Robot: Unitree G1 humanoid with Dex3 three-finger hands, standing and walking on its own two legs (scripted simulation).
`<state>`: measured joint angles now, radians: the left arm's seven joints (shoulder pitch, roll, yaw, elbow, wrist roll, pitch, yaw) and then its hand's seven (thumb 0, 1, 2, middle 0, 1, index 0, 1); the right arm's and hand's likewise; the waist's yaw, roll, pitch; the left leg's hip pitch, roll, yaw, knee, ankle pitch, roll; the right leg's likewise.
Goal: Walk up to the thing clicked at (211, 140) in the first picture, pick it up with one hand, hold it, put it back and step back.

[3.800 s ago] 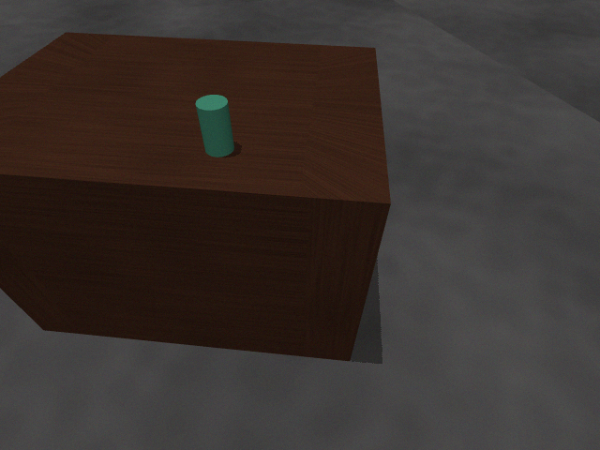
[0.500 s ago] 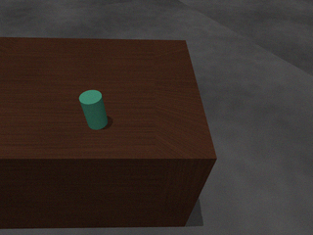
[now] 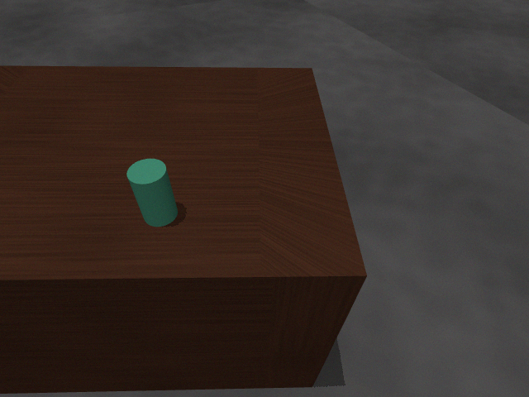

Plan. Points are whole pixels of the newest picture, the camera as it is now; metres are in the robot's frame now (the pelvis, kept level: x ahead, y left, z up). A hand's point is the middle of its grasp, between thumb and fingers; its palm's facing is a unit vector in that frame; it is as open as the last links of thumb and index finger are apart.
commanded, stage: stand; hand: left
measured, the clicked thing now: (154, 193) +0.49 +0.22 +0.03
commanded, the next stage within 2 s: rise first in 1.82 s
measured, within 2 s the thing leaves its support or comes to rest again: neither
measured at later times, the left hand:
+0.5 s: hand out of the picture +0.09 +0.25 -0.16, palm faces -0.03 -0.94 -0.34, open 7.4 cm
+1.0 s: hand out of the picture +0.08 +0.25 -0.16, palm faces -0.03 -0.94 -0.34, open 7.4 cm
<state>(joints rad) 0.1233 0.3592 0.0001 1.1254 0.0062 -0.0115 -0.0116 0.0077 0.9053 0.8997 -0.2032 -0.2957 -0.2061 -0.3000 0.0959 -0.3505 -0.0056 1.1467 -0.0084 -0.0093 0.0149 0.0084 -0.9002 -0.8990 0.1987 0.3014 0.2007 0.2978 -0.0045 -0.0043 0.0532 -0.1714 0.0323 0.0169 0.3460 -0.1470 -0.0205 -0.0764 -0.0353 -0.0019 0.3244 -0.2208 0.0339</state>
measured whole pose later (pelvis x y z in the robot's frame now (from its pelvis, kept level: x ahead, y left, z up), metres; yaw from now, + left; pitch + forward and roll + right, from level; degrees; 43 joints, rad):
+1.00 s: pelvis +0.01 +0.00 +0.00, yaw +0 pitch -1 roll +0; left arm 0.13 0.36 0.00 1.11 0.01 -0.01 -0.01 0.01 0.90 0.90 -0.20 -0.30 -0.21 -0.30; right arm 0.09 -0.35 0.00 1.13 -0.01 0.00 0.01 0.01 -0.90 -0.90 0.20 0.30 0.20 0.30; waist 0.00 -0.01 0.05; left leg -0.15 0.04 0.02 0.33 -0.16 -0.03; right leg -0.05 -0.03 0.00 0.30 -0.23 0.03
